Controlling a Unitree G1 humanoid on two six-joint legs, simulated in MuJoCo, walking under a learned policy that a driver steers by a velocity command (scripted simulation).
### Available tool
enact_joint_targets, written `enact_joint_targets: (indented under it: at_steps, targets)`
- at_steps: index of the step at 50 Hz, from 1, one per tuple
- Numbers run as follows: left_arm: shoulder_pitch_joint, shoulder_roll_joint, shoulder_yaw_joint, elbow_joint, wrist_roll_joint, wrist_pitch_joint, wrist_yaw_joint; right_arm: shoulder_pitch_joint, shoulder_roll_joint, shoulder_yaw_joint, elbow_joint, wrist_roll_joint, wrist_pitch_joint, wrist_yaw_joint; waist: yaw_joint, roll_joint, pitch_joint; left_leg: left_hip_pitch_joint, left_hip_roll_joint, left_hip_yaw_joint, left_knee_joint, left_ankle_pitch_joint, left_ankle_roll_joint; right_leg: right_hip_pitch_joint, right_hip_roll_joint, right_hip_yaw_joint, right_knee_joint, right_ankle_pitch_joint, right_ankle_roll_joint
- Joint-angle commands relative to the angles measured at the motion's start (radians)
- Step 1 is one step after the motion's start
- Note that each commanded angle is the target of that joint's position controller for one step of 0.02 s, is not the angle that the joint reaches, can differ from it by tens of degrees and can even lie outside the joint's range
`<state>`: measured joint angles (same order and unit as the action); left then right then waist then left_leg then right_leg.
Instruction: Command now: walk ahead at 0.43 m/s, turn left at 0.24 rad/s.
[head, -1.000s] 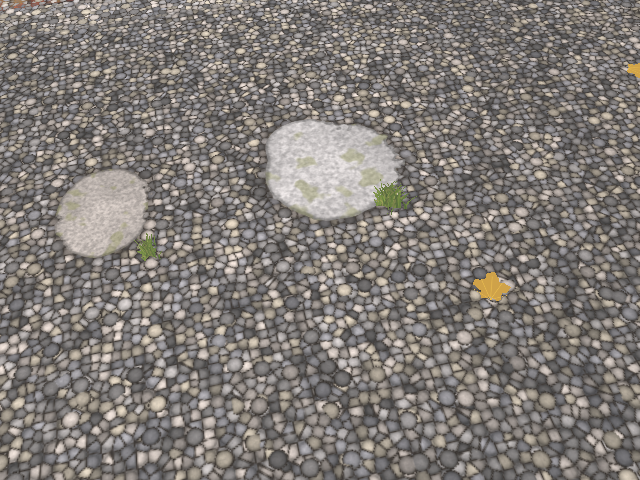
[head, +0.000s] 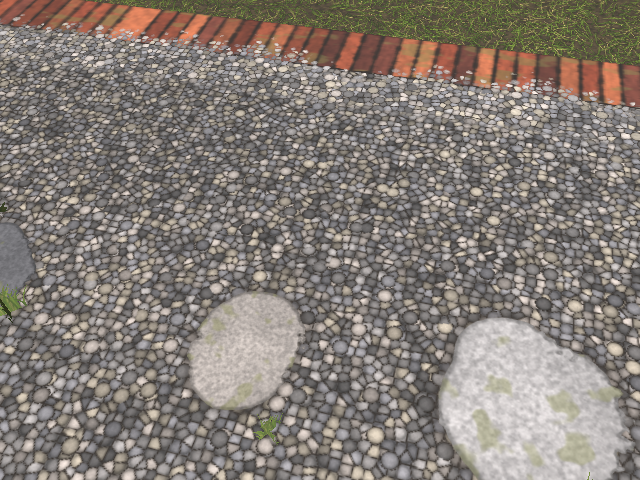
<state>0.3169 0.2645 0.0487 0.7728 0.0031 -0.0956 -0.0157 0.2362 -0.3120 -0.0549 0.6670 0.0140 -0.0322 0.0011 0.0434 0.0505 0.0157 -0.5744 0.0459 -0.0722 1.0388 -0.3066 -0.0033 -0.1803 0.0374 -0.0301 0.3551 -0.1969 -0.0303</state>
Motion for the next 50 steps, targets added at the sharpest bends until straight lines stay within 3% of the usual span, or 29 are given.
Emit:
enact_joint_targets:
  at_steps: [1, 3, 6, 8, 10, 11, 12, 13, 14, 15, 16, 17, 18, 20, 23, 25, 26, 27, 28, 29, 30, 31, 34, 38, 50]
  targets:
    - [-0.058, 0.162, 0.037, -0.047, -0.007, -0.012, 0.005, -0.047, -0.012, 0.007, -0.079, -0.016, -0.022, 0.007, -0.023, -0.121, 0.013, -0.075, 0.039, 0.012, -0.173, 0.097, -0.016, 0.058, -0.259, 0.189, -0.169, 0.396, -0.192]
    - [-0.053, 0.178, 0.038, -0.028, -0.009, 0.001, 0.01, -0.086, 0.002, 0.014, -0.079, -0.016, -0.032, 0.015, -0.009, -0.129, -0.007, 0.022, 0.015, 0.053, -0.312, 0.215, -0.018, 0.036, -0.224, 0.1, -0.143, 0.562, -0.163]
    - [0.0, 0.189, 0.037, 0.011, -0.02, 0.016, 0.013, -0.145, -0.014, 0.008, -0.09, -0.009, -0.037, 0.025, 0.011, -0.147, -0.038, 0.104, -0.022, 0.06, -0.433, 0.32, -0.004, 0.082, -0.225, 0.079, -0.094, 0.582, -0.133]
    - [-0.01, 0.199, 0.039, 0.023, -0.029, 0.024, 0.016, -0.14, -0.038, -0.003, -0.092, -0.014, -0.037, 0.03, -0.015, -0.155, -0.051, 0.163, -0.034, 0.049, -0.503, 0.316, 0.027, 0.106, -0.237, 0.091, -0.033, 0.562, -0.108]
    - [-0.023, 0.183, 0.033, 0.028, -0.03, 0.026, 0.02, -0.031, -0.078, -0.025, -0.052, -0.029, -0.036, 0.021, -0.08, -0.125, -0.107, 0.363, -0.06, 0.068, -0.603, 0.424, 0.07, 0.078, -0.189, 0.069, 0.113, 0.573, -0.063]
    - [-0.001, 0.147, 0.019, 0.021, -0.009, 0.019, 0.02, 0.038, -0.142, -0.041, -0.043, -0.038, -0.034, 0.009, -0.1, -0.049, -0.176, 0.53, 0.044, -0.015, -0.58, 0.77, 0.111, -0.005, -0.131, 0.028, 0.266, 0.404, -0.013]
    - [0.125, 0.065, -0.014, 0.022, 0.016, 0.013, 0.014, 0.071, -0.173, -0.036, -0.056, -0.069, -0.021, -0.002, -0.065, 0.148, -0.315, 0.824, 0.303, -0.296, -0.511, 1.103, 0.284, -0.259, -0.039, 0.007, 0.566, -0.132, 0.061]
    - [0.159, 0.088, -0.015, 0.05, 0.005, 0.026, 0.009, 0.087, -0.094, -0.015, -0.041, -0.048, -0.009, 0.004, -0.075, 0.179, -0.421, 0.812, 0.359, -0.401, -0.547, 1.058, 0.353, -0.277, -0.041, 0.105, 0.697, -0.491, 0.084]
    - [0.113, 0.154, 0.004, 0.047, -0.014, 0.043, 0.007, 0.04, -0.069, -0.006, -0.039, -0.027, -0.002, 0.013, -0.074, 0.108, -0.337, 0.714, 0.302, -0.342, -0.584, 0.864, 0.319, -0.313, -0.075, 0.125, 0.751, -0.493, 0.093]
    - [0.052, 0.15, 0.007, 0.039, -0.021, 0.06, 0.015, -0.023, -0.056, -0.002, -0.037, -0.02, 0.0, 0.018, -0.06, 0.059, -0.238, 0.619, 0.258, -0.29, -0.621, 0.7, 0.277, -0.352, -0.095, 0.106, 0.744, -0.46, 0.097]
    - [0.018, 0.141, 0.008, 0.036, -0.013, 0.079, 0.027, -0.079, -0.053, 0.001, -0.036, -0.022, -0.002, 0.021, -0.044, 0.031, -0.167, 0.504, 0.228, -0.248, -0.664, 0.583, 0.251, -0.344, -0.113, 0.101, 0.697, -0.414, 0.105]
    - [0.017, 0.137, 0.011, 0.037, -0.006, 0.098, 0.038, -0.127, -0.06, -0.001, -0.035, -0.028, -0.001, 0.021, -0.017, 0.049, -0.133, 0.388, 0.2, -0.209, -0.707, 0.486, 0.23, -0.273, -0.126, 0.101, 0.636, -0.357, 0.113]
    - [0.031, 0.12, 0.009, 0.045, -0.003, 0.111, 0.046, -0.16, -0.071, -0.007, -0.031, -0.038, 0.002, 0.021, 0.003, 0.076, -0.113, 0.297, 0.171, -0.171, -0.736, 0.428, 0.221, -0.199, -0.115, 0.081, 0.582, -0.309, 0.121]
    - [0.048, 0.092, 0.003, 0.062, 0.004, 0.119, 0.055, -0.182, -0.056, -0.006, -0.019, -0.045, 0.003, 0.016, 0.01, 0.096, -0.12, 0.234, 0.14, -0.117, -0.754, 0.356, 0.22, -0.102, -0.103, 0.061, 0.478, -0.239, 0.122]
    - [0.006, 0.083, 0.002, 0.064, 0.006, 0.119, 0.054, -0.18, -0.045, -0.002, 0.011, -0.038, 0.007, 0.005, -0.004, 0.084, -0.122, 0.213, 0.13, -0.108, -0.76, 0.149, 0.206, -0.015, -0.095, 0.053, 0.313, -0.077, 0.098]
    - [-0.009, 0.077, 0.0, 0.066, 0.02, 0.116, 0.048, -0.174, -0.024, 0.007, 0.034, -0.03, 0.012, 0.002, 0.006, 0.063, -0.093, 0.163, 0.096, -0.099, -0.756, -0.077, 0.154, 0.07, -0.081, 0.04, 0.179, 0.027, 0.07]
    - [-0.026, 0.088, -0.001, 0.054, 0.032, 0.113, 0.047, -0.139, -0.002, 0.016, 0.058, -0.033, 0.011, 0.003, 0.001, 0.036, -0.062, 0.136, 0.068, -0.094, -0.75, -0.174, 0.104, 0.089, -0.111, 0.078, 0.119, 0.068, 0.05]
    - [-0.045, 0.135, 0.005, 0.036, 0.029, 0.112, 0.051, -0.113, -0.004, 0.015, 0.07, -0.04, 0.011, 0.004, -0.025, -0.025, -0.018, 0.132, 0.025, -0.068, -0.709, -0.216, 0.061, 0.054, -0.168, 0.131, 0.069, 0.052, 0.021]
    - [-0.082, 0.184, 0.021, 0.054, 0.014, 0.111, 0.052, -0.078, -0.007, 0.009, 0.074, -0.034, 0.014, 0.001, -0.072, -0.16, 0.018, 0.203, -0.031, 0.001, -0.688, -0.133, 0.031, -0.09, -0.156, 0.123, 0.058, -0.169, -0.009]
    - [-0.101, 0.132, 0.012, 0.051, 0.014, 0.103, 0.048, -0.11, -0.028, 0.007, 0.082, -0.038, 0.016, -0.006, -0.047, -0.157, 0.036, 0.285, -0.037, 0.014, -0.642, -0.062, 0.016, -0.172, -0.133, 0.121, 0.019, -0.266, -0.004]
    - [-0.106, 0.1, 0.002, 0.059, 0.021, 0.094, 0.048, -0.113, -0.029, 0.002, 0.085, -0.033, 0.018, -0.012, -0.053, -0.161, 0.031, 0.322, -0.034, 0.017, -0.623, -0.016, 0.023, -0.192, -0.13, 0.118, 0.005, -0.257, 0.013]
    - [-0.115, 0.093, -0.002, 0.062, 0.021, 0.084, 0.046, -0.104, -0.022, 0.003, 0.098, -0.031, 0.022, -0.017, -0.056, -0.157, 0.027, 0.336, -0.027, 0.012, -0.616, 0.019, 0.031, -0.182, -0.122, 0.11, 0.009, -0.198, 0.028]
    - [-0.091, 0.092, -0.003, 0.085, 0.008, 0.066, 0.045, -0.081, -0.017, 0.001, 0.131, -0.032, 0.022, -0.019, -0.045, -0.117, -0.012, 0.349, -0.026, 0.015, -0.602, 0.135, 0.039, -0.107, -0.115, 0.096, 0.051, -0.049, 0.037]
    - [-0.079, 0.093, -0.005, 0.111, 0.004, 0.068, 0.048, -0.079, -0.016, -0.002, 0.172, -0.022, 0.021, -0.019, -0.035, -0.077, -0.039, 0.377, -0.022, 0.019, -0.586, 0.253, 0.035, -0.06, -0.104, 0.082, 0.076, 0.062, 0.031]
    - [-0.083, 0.076, -0.01, 0.187, 0.001, 0.08, 0.047, -0.079, -0.028, -0.007, 0.292, -0.015, 0.043, -0.038, -0.041, -0.05, -0.022, 0.427, -0.017, 0.023, -0.589, 0.32, 0.028, -0.034, -0.082, 0.058, 0.057, 0.127, 0.027]
